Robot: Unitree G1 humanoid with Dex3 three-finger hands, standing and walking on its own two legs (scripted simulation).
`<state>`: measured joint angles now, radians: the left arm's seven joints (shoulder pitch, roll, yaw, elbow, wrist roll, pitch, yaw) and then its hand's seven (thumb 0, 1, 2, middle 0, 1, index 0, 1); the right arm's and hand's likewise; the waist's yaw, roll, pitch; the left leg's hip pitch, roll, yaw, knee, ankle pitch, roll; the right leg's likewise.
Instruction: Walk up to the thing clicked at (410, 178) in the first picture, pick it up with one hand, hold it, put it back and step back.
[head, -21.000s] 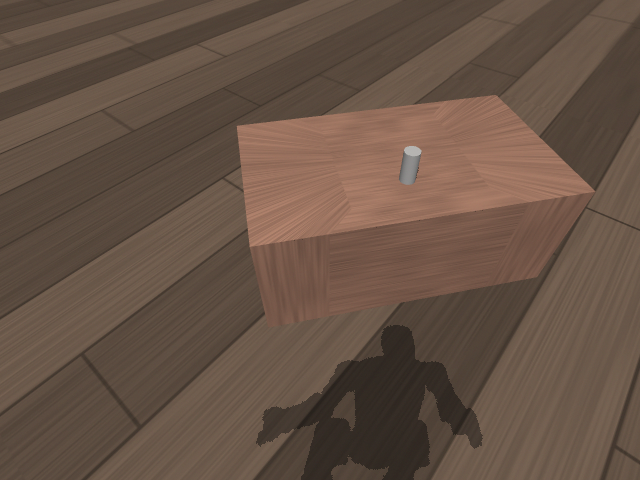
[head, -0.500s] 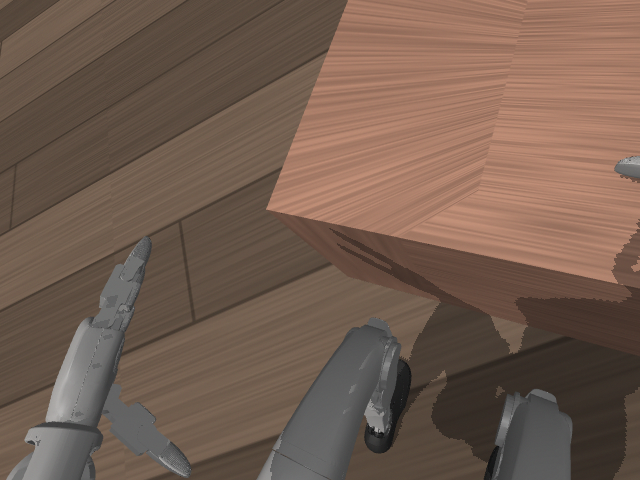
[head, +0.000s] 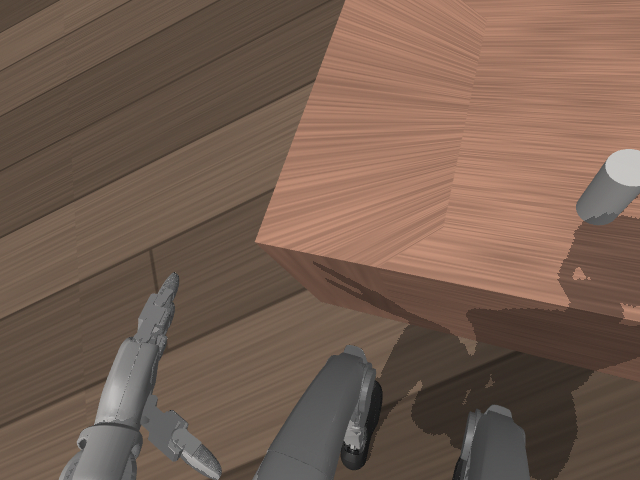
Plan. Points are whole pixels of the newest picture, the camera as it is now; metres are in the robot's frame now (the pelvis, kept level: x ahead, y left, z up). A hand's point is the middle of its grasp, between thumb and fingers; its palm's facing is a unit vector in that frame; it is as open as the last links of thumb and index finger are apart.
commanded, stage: home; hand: right
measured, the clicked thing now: (612, 190) +0.55 -0.20 -0.11
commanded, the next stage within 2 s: none
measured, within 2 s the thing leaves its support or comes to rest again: neither
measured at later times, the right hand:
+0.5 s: hand out of the picture +0.48 -0.29 +0.05, palm faces +0.22 +0.92 -0.33, open 17.1 cm
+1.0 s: hand out of the picture +0.25 -0.20 +0.05, palm faces +0.16 +0.96 -0.24, open 17.3 cm
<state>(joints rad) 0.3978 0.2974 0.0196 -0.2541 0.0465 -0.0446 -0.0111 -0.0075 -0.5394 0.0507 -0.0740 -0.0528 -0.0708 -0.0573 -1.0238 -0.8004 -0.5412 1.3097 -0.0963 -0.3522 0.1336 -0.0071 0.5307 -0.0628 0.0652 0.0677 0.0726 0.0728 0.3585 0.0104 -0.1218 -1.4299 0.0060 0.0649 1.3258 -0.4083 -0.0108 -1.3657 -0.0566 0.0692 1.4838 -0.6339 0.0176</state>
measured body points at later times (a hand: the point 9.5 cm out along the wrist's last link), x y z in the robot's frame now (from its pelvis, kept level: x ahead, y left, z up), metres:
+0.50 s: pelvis +0.05 +0.00 +0.08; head +0.15 -0.04 +0.52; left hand +0.23 +0.20 +0.08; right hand +0.46 -0.34 +0.07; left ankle +0.10 +0.13 -0.58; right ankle +0.02 -0.12 -0.58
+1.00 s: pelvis +0.06 +0.00 +0.12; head +0.09 -0.01 +0.57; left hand +0.23 +0.22 +0.05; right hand +0.24 -0.25 +0.07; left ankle +0.10 +0.13 -0.58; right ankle +0.02 -0.12 -0.58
